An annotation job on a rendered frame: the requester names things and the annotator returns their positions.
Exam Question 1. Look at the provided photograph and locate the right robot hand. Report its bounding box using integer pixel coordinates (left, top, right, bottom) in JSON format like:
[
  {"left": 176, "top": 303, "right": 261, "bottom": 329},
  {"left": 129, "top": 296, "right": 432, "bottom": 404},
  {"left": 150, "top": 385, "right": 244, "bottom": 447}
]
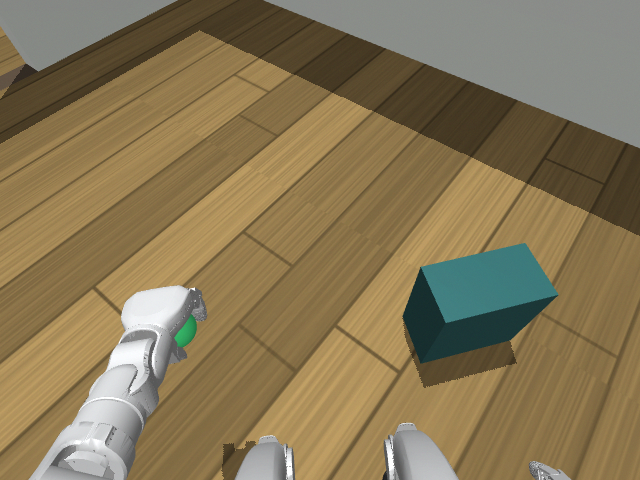
[{"left": 529, "top": 461, "right": 571, "bottom": 480}]

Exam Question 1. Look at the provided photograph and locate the left robot arm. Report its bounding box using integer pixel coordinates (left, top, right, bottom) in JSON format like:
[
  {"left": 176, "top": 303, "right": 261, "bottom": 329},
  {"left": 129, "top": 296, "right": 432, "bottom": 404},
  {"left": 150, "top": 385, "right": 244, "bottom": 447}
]
[{"left": 29, "top": 324, "right": 173, "bottom": 480}]

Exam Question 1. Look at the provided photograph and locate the left robot hand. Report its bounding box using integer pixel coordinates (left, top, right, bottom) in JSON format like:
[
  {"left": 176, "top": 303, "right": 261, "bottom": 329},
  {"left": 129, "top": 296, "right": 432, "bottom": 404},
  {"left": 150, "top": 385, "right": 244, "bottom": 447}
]
[{"left": 121, "top": 285, "right": 207, "bottom": 364}]

